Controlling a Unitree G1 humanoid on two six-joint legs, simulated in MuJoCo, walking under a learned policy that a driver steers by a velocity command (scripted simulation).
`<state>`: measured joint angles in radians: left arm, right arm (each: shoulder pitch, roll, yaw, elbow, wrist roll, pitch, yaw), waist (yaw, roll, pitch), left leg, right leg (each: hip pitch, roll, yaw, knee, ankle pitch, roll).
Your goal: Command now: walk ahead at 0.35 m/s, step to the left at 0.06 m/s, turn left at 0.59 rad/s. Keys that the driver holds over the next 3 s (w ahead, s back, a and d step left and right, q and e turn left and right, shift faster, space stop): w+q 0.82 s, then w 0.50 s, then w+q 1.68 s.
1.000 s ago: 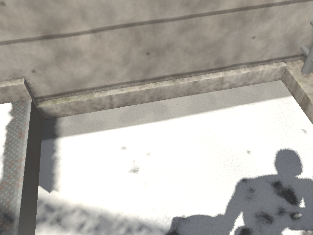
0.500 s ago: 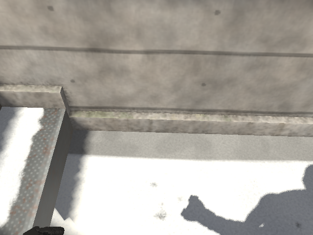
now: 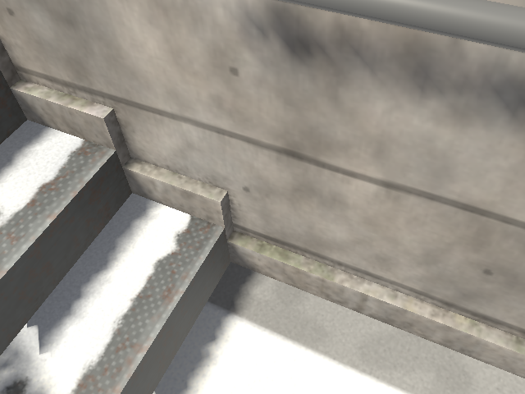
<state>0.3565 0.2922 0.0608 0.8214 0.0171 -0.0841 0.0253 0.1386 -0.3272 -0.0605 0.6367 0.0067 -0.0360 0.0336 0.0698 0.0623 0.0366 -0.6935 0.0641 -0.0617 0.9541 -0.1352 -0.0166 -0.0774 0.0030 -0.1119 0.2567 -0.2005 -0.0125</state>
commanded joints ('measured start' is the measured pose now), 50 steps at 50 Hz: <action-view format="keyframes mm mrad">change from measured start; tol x64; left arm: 1 -77 163 25 -73 -4 2 35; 50 -147 92 -14 -48 -7 82 33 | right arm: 1 -90 8 13 -98 -7 -47 25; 50 129 -95 -6 133 -56 31 -3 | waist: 1 -18 -144 -6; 50 -43 85 -12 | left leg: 1 30 -12 55 -216 141 -17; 11 1091 215 -519 -467 843 475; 26 -33 -245 -65 43 -452 -13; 50 508 43 -156 -619 360 234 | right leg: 1 17 -246 48 -57 551 -93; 9 -9 -230 -55 505 759 -22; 12 -693 7 173 1256 -479 58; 27 -123 -618 694 -96 37 -263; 37 -170 -199 34 -80 -323 -58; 43 -727 -86 95 1037 -473 -14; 50 -258 -61 26 517 -170 3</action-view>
